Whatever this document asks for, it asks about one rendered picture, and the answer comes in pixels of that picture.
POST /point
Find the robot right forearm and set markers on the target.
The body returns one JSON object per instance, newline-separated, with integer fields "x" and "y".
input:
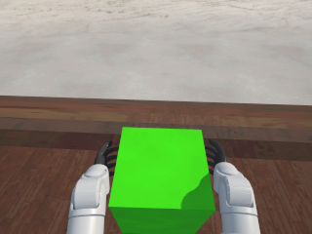
{"x": 236, "y": 201}

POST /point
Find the carton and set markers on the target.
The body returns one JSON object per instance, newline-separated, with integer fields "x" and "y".
{"x": 161, "y": 183}

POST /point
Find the robot left forearm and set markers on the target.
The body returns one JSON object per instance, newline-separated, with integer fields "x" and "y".
{"x": 88, "y": 202}

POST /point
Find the robot right hand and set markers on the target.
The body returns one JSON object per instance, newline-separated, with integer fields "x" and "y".
{"x": 218, "y": 154}

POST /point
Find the robot left hand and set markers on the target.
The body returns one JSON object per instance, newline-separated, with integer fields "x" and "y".
{"x": 103, "y": 159}

